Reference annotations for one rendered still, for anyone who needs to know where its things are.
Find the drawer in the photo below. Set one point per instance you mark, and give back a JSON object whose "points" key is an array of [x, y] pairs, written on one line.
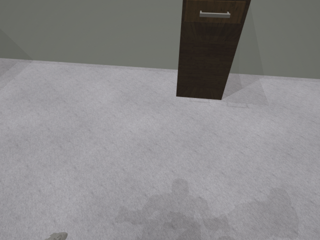
{"points": [[235, 9]]}

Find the handle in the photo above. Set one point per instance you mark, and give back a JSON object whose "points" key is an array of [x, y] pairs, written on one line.
{"points": [[214, 15]]}

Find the cabinet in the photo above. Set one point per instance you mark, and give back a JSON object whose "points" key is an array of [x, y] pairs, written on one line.
{"points": [[206, 54]]}

